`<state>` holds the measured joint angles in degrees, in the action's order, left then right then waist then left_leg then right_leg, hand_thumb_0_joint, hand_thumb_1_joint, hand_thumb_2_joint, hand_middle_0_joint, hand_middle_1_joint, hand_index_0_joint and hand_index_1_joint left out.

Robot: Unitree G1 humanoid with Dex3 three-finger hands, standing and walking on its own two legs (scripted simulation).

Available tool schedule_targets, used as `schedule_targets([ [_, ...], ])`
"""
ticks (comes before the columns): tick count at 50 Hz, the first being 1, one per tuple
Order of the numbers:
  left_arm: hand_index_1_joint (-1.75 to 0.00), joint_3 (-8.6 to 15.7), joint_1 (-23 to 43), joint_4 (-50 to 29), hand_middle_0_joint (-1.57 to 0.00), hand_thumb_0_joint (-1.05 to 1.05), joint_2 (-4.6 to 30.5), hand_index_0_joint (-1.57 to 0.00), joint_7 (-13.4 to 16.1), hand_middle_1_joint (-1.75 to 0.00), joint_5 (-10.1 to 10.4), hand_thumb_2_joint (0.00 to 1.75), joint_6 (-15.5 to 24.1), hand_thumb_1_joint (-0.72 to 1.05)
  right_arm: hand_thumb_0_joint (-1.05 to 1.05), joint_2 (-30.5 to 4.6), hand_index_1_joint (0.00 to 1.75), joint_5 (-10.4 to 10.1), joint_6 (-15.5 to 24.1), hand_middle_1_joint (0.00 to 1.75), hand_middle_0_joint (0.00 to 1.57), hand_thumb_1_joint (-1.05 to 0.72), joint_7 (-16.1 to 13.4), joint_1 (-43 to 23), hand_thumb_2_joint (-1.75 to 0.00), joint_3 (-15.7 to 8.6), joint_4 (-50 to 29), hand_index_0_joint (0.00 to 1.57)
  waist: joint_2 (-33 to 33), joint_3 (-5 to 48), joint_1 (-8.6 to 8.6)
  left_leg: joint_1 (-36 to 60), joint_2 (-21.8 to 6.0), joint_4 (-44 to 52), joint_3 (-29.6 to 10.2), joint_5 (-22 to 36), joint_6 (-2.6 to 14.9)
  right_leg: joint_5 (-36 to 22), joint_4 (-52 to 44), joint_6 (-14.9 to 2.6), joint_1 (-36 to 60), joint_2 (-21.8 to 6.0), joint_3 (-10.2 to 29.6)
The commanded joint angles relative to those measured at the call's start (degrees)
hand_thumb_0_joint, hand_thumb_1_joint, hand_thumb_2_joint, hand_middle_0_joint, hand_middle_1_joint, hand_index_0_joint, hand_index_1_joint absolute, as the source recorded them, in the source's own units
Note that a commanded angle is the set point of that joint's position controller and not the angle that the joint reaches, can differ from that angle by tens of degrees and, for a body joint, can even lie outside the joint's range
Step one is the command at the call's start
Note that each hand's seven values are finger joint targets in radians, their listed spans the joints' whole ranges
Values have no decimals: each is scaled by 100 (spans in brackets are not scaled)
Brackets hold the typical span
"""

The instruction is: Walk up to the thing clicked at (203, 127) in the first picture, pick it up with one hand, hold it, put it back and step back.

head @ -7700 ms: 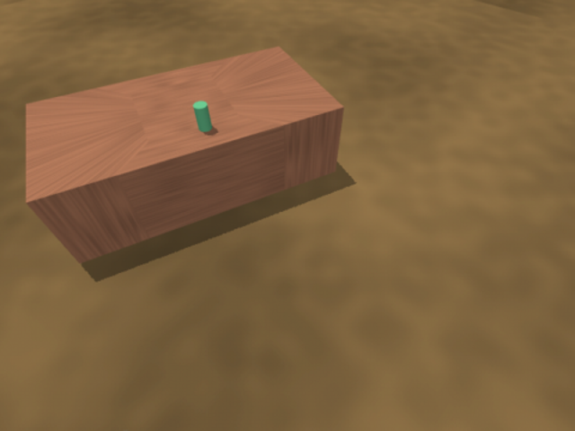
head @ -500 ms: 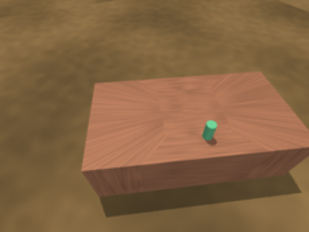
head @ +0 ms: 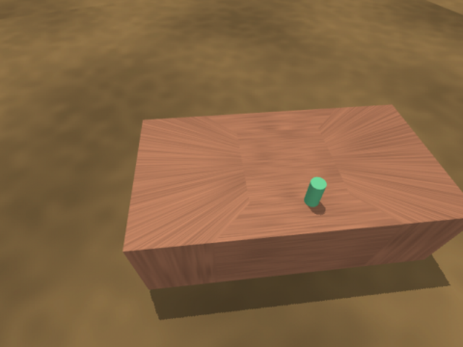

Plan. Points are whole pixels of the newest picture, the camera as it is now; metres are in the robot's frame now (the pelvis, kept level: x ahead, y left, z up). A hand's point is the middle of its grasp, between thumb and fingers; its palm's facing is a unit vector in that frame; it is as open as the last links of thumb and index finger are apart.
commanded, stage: stand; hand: right
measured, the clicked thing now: (314, 192) +0.66 -0.27 -0.34
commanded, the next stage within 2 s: walk up in 0.08 s
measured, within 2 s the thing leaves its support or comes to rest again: neither
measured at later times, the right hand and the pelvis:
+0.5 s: hand out of the picture +0.14 -0.37 -0.16, palm faces -0.05 +0.92 -0.40, open 7.4 cm; pelvis +0.06 -0.08 -0.01, yaw +2 degrees
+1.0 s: hand (368, 253) +0.35 -0.30 -0.16, palm faces -0.17 +0.93 -0.33, open 7.4 cm; pelvis +0.18 -0.09 -0.02, yaw +7 degrees
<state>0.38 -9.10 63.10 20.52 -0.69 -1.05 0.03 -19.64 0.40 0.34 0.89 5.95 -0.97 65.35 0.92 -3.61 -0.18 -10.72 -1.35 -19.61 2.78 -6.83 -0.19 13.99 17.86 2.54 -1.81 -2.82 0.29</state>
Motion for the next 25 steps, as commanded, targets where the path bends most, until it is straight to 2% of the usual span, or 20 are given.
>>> schedule_targets([
  [1,-30,219,127,-351,-20,0,1218,-20,97,-30,24,90,109,90,0,-1292,30,-3,143,30,20,-90,-107,-233,-90,-227,-313,20,-193,530,-13,717,-690,309,-699,286,138,-404,-329,-362,-563,-482,326],
  [3,-30,193,101,-340,-20,0,1184,-20,98,-30,18,90,120,90,0,-1290,30,-6,151,30,20,-90,-105,-280,-90,-215,-318,20,-138,428,-5,625,-682,263,-701,526,136,-513,-344,-343,-562,-494,308],
  [4,-30,565,12,-593,-20,0,1532,-20,-40,-30,-93,90,73,90,0,-1693,30,24,219,30,20,-90,-73,591,-90,-485,-458,20,-39,900,-132,1120,-660,322,-1106,-1906,472,1325,552,-543,-834,53,-169],
  [5,-30,562,33,-626,-20,0,1380,-20,-99,-30,-162,90,-8,90,0,-1964,30,81,227,30,20,-90,-84,1012,-90,-640,-340,20,-587,604,-280,1433,-1252,851,-2042,-3275,739,1844,1606,-522,-1888,205,-323],
  [6,-30,650,83,-713,-20,0,1452,-20,-141,-30,-220,90,-87,90,0,-2190,30,109,238,30,20,-90,-121,1082,-90,-771,-383,20,-723,229,-342,1207,-1808,1169,-2737,-3570,1038,1881,2594,-464,-2480,44,52],
  [7,-30,677,-9,-786,-20,0,1446,-20,-179,-30,-221,90,-134,90,0,-2241,30,112,281,30,20,-90,-142,888,-90,-803,-506,20,-629,-3,-187,757,-2041,1254,-2917,-3710,1249,1712,3106,-428,-2671,-165,327],
  [8,-30,697,-105,-841,-20,0,1404,-20,-216,-30,-193,90,-139,90,0,-2226,30,131,323,30,20,-90,-150,685,-90,-835,-670,20,-610,-138,-80,547,-2086,1228,-2889,-3518,1332,1562,3246,-470,-2752,-333,461],
  [9,-30,724,-200,-859,-20,0,1377,-20,-254,-30,-160,90,-129,90,0,-2164,30,166,370,30,20,-90,-162,595,-90,-833,-762,20,-610,-50,16,446,-1985,1173,-2640,-3337,1321,1497,3209,-504,-2656,-455,580],
  [11,-30,773,-394,-928,-20,0,1358,-20,-371,-30,-101,90,-125,90,0,-2036,30,212,391,30,20,-90,-135,383,-90,-824,-1016,20,-936,17,135,0,-1651,1146,-2008,-3043,1161,1549,2859,-512,-2152,-398,399],
  [13,-30,805,-588,-1000,-20,0,1307,-20,-438,-30,-117,90,-120,90,0,-1998,30,265,357,30,20,-90,-126,191,-90,-847,-1210,20,-1192,71,245,-422,-1426,949,-1573,-2608,1108,1352,2355,-513,-1572,-317,138],
  [14,-30,825,-810,-974,-20,0,1295,-20,-443,-30,-103,90,-108,90,0,-1964,30,265,331,30,20,-90,-129,42,-90,-847,-1301,20,-1243,120,386,-801,-1290,807,-1322,-2549,1020,1175,2082,-539,-1071,-264,23],
  [15,-30,853,-1279,-869,-20,0,1282,-20,-435,-30,-109,90,-92,90,0,-1941,30,265,291,30,20,-90,-131,-163,-90,-855,-1380,20,-1182,199,673,-1215,-1089,469,-1010,-2680,883,662,1616,-568,-404,-202,-231],
  [16,-30,897,-1829,-681,-20,0,1315,-20,-396,-30,-111,90,-52,90,0,-1749,30,287,231,30,20,-90,-145,-321,-90,-815,-1450,20,-608,287,951,-1658,-706,-332,-635,-3022,684,302,1195,-494,239,102,-588],
  [17,-30,997,-2521,-476,-20,0,1545,-20,-333,-30,-149,90,-25,90,0,-1396,30,292,173,30,20,-90,-184,-409,-90,-725,-1552,20,539,305,1304,-2552,-250,-1897,-247,-3340,501,594,771,-487,970,78,-259],
  [18,-30,1140,-2692,-583,-20,0,2014,-20,-252,-30,-235,90,-20,90,0,-928,30,220,152,30,20,-90,-192,-219,-90,-549,-1693,20,2162,-72,1417,-3520,660,-3904,-124,-3462,228,2492,-295,-607,589,-808,1550],
  [19,-30,1090,-1498,-1147,-20,0,2088,-20,-198,-30,-277,90,0,90,0,-1065,30,84,91,30,20,-90,-203,182,-90,-579,-1713,20,1547,-498,789,-3380,543,-4421,-756,-2666,15,3919,-1248,-889,-666,-1720,2874],
  [20,-30,1074,-599,-1498,-20,0,2205,-20,-195,-30,-241,90,-7,90,0,-1495,30,45,104,30,20,-90,-170,561,-90,-707,-1563,20,1141,-617,387,-2741,185,-4347,-879,-2180,37,4414,-1636,-1164,-1394,-1985,3214],
  [21,-30,1008,-321,-1617,-20,0,2150,-20,-192,-30,-179,90,63,90,0,-1687,30,-23,146,30,20,-90,-113,831,-90,-731,-1402,20,940,-760,147,-2554,-49,-4343,-923,-1857,99,4169,-1618,-1259,-1480,-1755,3001],
  [23,-30,922,-335,-1587,-20,0,1816,-20,-154,-30,-127,90,220,90,0,-1676,30,-5,182,30,20,-90,-22,1098,-90,-730,-1249,20,612,-664,-15,-2347,-161,-4228,-962,-1255,40,2791,-1212,-1241,-1203,-1345,1883],
  [25,-30,887,-526,-1563,-20,0,1726,-20,-133,-30,-53,90,318,90,0,-1487,30,24,178,30,20,-90,54,1238,-90,-646,-1256,20,411,-623,28,-2315,-156,-3872,-943,-964,8,1950,-962,-1219,-897,-1239,1284],
])
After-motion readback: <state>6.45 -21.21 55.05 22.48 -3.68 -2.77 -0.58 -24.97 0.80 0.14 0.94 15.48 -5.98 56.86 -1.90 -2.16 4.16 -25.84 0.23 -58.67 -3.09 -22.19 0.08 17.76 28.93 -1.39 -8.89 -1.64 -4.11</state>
